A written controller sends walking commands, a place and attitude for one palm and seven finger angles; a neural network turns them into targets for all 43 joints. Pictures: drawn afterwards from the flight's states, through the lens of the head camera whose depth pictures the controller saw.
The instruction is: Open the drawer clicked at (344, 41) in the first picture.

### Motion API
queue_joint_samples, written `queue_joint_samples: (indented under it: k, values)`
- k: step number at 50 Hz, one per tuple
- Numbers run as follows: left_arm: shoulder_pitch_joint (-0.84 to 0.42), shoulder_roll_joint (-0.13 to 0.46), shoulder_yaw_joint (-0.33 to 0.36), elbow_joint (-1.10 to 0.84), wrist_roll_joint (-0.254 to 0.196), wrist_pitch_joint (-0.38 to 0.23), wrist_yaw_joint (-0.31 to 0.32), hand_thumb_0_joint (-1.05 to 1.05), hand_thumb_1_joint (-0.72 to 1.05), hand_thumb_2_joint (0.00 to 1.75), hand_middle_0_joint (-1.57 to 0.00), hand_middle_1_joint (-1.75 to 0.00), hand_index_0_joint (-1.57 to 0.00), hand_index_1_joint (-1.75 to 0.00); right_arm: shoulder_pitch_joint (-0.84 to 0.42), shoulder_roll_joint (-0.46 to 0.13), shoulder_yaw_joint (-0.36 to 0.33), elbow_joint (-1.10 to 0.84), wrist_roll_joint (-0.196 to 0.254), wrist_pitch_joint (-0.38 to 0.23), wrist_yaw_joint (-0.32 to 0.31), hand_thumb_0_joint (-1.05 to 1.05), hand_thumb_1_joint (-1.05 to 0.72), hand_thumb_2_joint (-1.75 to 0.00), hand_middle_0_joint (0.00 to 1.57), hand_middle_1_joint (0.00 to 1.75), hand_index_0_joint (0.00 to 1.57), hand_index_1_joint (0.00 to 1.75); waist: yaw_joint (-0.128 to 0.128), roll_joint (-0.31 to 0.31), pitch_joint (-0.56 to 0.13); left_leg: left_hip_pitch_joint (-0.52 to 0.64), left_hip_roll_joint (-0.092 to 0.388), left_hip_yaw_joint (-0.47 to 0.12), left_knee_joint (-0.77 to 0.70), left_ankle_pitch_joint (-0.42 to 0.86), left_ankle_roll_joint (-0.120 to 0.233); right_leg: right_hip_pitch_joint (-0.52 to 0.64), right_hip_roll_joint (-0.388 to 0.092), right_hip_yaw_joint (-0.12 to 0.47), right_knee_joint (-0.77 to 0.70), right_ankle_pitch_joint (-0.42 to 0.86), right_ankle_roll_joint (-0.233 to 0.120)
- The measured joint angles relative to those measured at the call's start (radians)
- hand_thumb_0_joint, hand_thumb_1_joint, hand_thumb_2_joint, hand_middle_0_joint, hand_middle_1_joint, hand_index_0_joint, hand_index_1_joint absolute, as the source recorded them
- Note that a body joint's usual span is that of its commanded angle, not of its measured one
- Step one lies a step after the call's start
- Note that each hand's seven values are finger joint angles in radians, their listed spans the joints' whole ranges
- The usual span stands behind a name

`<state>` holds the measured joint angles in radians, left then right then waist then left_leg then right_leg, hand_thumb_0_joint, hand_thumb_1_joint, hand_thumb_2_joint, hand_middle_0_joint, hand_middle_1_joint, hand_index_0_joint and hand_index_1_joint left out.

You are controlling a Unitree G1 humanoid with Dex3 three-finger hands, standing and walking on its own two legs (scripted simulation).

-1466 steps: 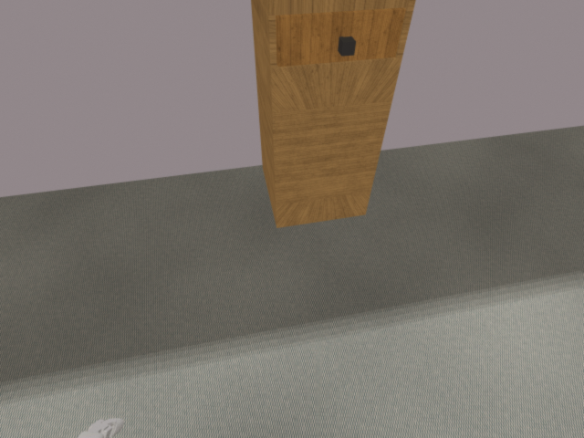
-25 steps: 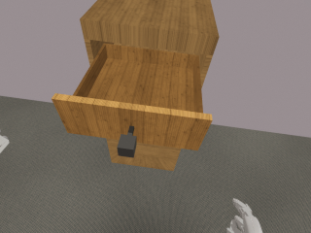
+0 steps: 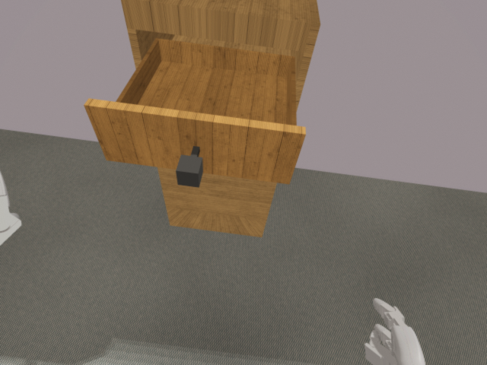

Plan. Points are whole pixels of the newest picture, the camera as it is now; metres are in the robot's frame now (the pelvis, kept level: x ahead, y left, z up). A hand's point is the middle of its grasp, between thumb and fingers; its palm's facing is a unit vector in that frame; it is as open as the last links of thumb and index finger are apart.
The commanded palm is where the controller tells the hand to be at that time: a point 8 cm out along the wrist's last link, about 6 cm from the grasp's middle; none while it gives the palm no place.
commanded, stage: stop stepping back and stand still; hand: left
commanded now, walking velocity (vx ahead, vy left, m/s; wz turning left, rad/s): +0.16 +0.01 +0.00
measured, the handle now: (192, 163) +0.44 +0.12 +0.06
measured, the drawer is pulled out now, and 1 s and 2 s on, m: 0.29 0.29 0.29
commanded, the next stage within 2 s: let the arm hang, fingers relaxed in 1.96 s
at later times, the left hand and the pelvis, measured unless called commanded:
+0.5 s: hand out of the picture +0.08 +0.23 +0.25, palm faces +0.50 -0.79 -0.36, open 7.4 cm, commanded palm +0.00 +0.26 +0.26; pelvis -0.13 -0.02 +0.00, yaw +0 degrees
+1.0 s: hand out of the picture +0.07 +0.21 +0.24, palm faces +0.51 -0.75 -0.43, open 7.4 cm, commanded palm -0.01 +0.25 +0.26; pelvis -0.13 -0.03 +0.00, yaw +2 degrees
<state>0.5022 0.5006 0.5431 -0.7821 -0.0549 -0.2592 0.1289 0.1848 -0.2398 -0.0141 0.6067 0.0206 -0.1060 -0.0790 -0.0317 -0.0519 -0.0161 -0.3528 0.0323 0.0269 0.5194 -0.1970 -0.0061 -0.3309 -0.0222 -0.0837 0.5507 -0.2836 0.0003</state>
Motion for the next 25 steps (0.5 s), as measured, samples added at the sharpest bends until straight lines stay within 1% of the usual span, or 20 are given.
queue_joint_samples:
  k: [1,2,3,5,7,8,9,11,13,14,15,16,18,19,20,21,22,24,25]
  values:
    - [-0.023,0.006,0.000,0.012,-0.003,-0.001,0.003,0.00,0.88,0.89,-0.21,-0.30,-0.21,-0.31,-0.017,0.011,-0.015,0.013,0.000,-0.003,-0.001,0.01,-0.90,-0.90,0.20,0.30,0.21,0.30,0.000,-0.016,0.019,-0.011,-0.014,0.004,0.008,-0.024,0.006,-0.032,-0.006,0.026,0.058,-0.040,0.000]
    - [-0.039,0.006,-0.001,0.022,-0.007,-0.001,0.003,0.00,0.88,0.89,-0.21,-0.30,-0.21,-0.31,-0.031,0.023,-0.021,0.021,0.004,-0.007,0.004,0.01,-0.90,-0.90,0.20,0.30,0.20,0.30,0.008,-0.032,0.040,-0.014,-0.021,0.012,0.014,-0.028,0.009,-0.056,-0.002,0.056,0.106,-0.087,0.000]
    - [-0.041,0.003,0.003,0.027,-0.008,-0.001,0.002,0.01,0.88,0.89,-0.21,-0.30,-0.21,-0.31,-0.039,0.033,-0.021,0.023,0.000,-0.013,0.011,0.01,-0.90,-0.90,0.20,0.30,0.20,0.30,0.012,-0.038,0.056,-0.015,-0.020,0.018,0.015,-0.020,0.009,-0.071,0.006,0.067,0.135,-0.121,0.001]
    - [-0.015,0.001,0.014,0.011,-0.010,0.016,0.002,0.01,0.88,0.89,-0.21,-0.30,-0.21,-0.31,-0.038,0.052,-0.010,0.007,-0.008,-0.025,0.023,0.01,-0.90,-0.90,0.20,0.30,0.20,0.30,0.011,-0.034,0.075,-0.018,-0.009,0.019,0.011,0.006,0.005,-0.074,0.021,0.057,0.143,-0.134,0.007]
    - [0.025,0.009,0.022,-0.024,-0.012,0.027,0.004,0.01,0.88,0.89,-0.21,-0.30,-0.21,-0.31,-0.020,0.067,0.007,-0.015,-0.005,-0.038,0.035,0.01,-0.90,-0.90,0.20,0.30,0.20,0.30,0.010,-0.025,0.078,-0.026,0.002,0.017,0.021,0.020,-0.003,-0.039,0.029,0.038,0.091,-0.097,0.013]
    - [0.041,0.011,0.023,-0.041,-0.011,0.026,0.003,0.01,0.88,0.89,-0.21,-0.30,-0.21,-0.31,-0.012,0.070,0.015,-0.022,-0.001,-0.041,0.040,0.01,-0.90,-0.90,0.20,0.30,0.20,0.30,0.011,-0.014,0.079,-0.031,0.010,0.014,0.036,0.020,-0.007,-0.025,0.036,0.030,0.058,-0.034,0.001]
    - [0.052,0.015,0.022,-0.054,-0.008,0.023,0.002,0.01,0.88,0.89,-0.21,-0.30,-0.21,-0.31,-0.005,0.074,0.021,-0.025,0.002,-0.039,0.044,0.01,-0.90,-0.90,0.20,0.30,0.20,0.30,0.010,-0.004,0.082,-0.039,0.017,0.008,0.065,-0.013,-0.006,-0.016,0.042,0.021,0.041,0.032,-0.015]
    - [0.056,0.022,0.016,-0.066,-0.003,0.017,-0.003,0.01,0.88,0.89,-0.21,-0.30,-0.21,-0.31,0.011,0.076,0.028,-0.012,0.003,-0.022,0.044,0.01,-0.90,-0.90,0.20,0.30,0.21,0.30,0.014,0.007,0.068,-0.072,0.006,-0.015,0.183,-0.146,-0.004,-0.009,0.046,0.013,0.026,0.071,-0.051]
    - [0.029,0.018,0.009,-0.046,0.004,0.009,-0.007,0.01,0.88,0.89,-0.21,-0.30,-0.21,-0.31,0.026,0.075,0.028,0.021,-0.004,0.002,0.035,0.01,-0.90,-0.90,0.20,0.30,0.21,0.30,0.027,0.006,0.032,-0.104,-0.015,-0.014,0.342,-0.198,0.001,-0.009,0.039,0.017,-0.002,0.079,-0.063]
    - [0.010,0.011,0.009,-0.024,0.004,0.006,-0.007,0.01,0.88,0.89,-0.21,-0.30,-0.22,-0.31,0.035,0.073,0.028,0.037,-0.007,0.014,0.030,0.01,-0.90,-0.90,0.20,0.30,0.21,0.30,0.030,0.003,0.009,-0.103,-0.022,-0.004,0.383,-0.201,0.004,-0.011,0.032,0.019,-0.016,0.078,-0.062]
    - [-0.012,0.002,0.009,0.002,0.003,0.006,-0.005,0.00,0.88,0.89,-0.22,-0.30,-0.22,-0.31,0.046,0.070,0.028,0.048,-0.009,0.024,0.025,0.01,-0.90,-0.90,0.20,0.30,0.21,0.30,0.032,0.001,-0.013,-0.085,-0.024,0.009,0.383,-0.205,0.010,-0.015,0.025,0.016,-0.027,0.069,-0.062]
    - [-0.036,-0.007,0.008,0.032,0.003,0.006,-0.001,0.00,0.88,0.89,-0.22,-0.30,-0.22,-0.31,0.057,0.066,0.028,0.055,-0.010,0.029,0.019,0.01,-0.90,-0.90,0.20,0.30,0.21,0.30,0.034,0.001,-0.035,-0.055,-0.023,0.023,0.350,-0.220,0.017,-0.020,0.018,0.010,-0.034,0.052,-0.061]
    - [-0.079,-0.029,0.004,0.095,0.000,0.011,0.011,0.00,0.88,0.89,-0.21,-0.30,-0.22,-0.31,0.076,0.050,0.029,0.059,-0.010,0.027,0.007,0.02,-0.90,-0.90,0.20,0.30,0.21,0.30,0.030,0.010,-0.069,0.032,-0.018,0.040,0.205,-0.255,0.035,-0.035,0.011,-0.008,-0.038,0.013,-0.057]
    - [-0.099,-0.041,0.000,0.120,-0.001,0.016,0.018,0.00,0.88,0.89,-0.21,-0.30,-0.21,-0.31,0.083,0.036,0.028,0.051,-0.012,0.021,0.002,0.02,-0.90,-0.90,0.20,0.30,0.21,0.30,0.022,0.027,-0.077,0.078,-0.012,0.032,0.109,-0.282,0.049,-0.050,0.017,-0.021,-0.027,-0.012,-0.053]
    - [-0.120,-0.051,-0.005,0.143,-0.001,0.019,0.025,0.00,0.88,0.89,-0.21,-0.30,-0.21,-0.31,0.083,0.024,0.024,0.043,-0.013,0.012,-0.001,0.02,-0.90,-0.90,0.20,0.30,0.21,0.30,0.009,0.040,-0.073,0.096,-0.010,0.014,0.039,-0.260,0.056,-0.071,0.021,-0.028,0.003,-0.048,-0.044]
    - [-0.140,-0.060,-0.011,0.166,0.002,0.023,0.031,0.00,0.88,0.89,-0.21,-0.30,-0.21,-0.31,0.077,0.021,0.018,0.039,-0.013,0.006,-0.002,0.02,-0.90,-0.90,0.20,0.30,0.21,0.30,-0.001,0.040,-0.054,0.089,-0.014,0.009,0.031,-0.180,0.055,-0.093,0.022,-0.019,0.061,-0.082,-0.029]
    - [-0.152,-0.068,-0.019,0.180,0.008,0.034,0.034,0.00,0.88,0.89,-0.21,-0.30,-0.21,-0.31,0.075,0.020,0.014,0.034,-0.012,-0.001,0.001,0.02,-0.90,-0.90,0.20,0.30,0.21,0.30,-0.006,0.038,-0.034,0.086,-0.014,0.009,0.033,-0.106,0.053,-0.117,0.027,-0.006,0.148,-0.105,-0.015]
    - [-0.133,-0.075,-0.031,0.192,0.017,0.045,0.029,0.00,0.89,0.89,-0.20,-0.30,-0.20,-0.31,0.078,0.029,0.012,0.035,-0.010,-0.013,0.013,0.02,-0.90,-0.90,0.20,0.30,0.21,0.30,-0.016,0.025,-0.019,0.090,-0.017,0.013,0.035,-0.067,0.042,-0.146,0.034,0.013,0.295,-0.124,0.000]
    - [-0.106,-0.077,-0.038,0.183,0.020,0.051,0.024,0.00,0.89,0.89,-0.20,-0.30,-0.20,-0.31,0.086,0.036,0.014,0.035,-0.008,-0.016,0.021,0.02,-0.90,-0.90,0.20,0.30,0.21,0.30,-0.020,0.018,-0.023,0.093,-0.017,0.015,0.029,-0.066,0.037,-0.145,0.034,0.014,0.323,-0.125,0.004]
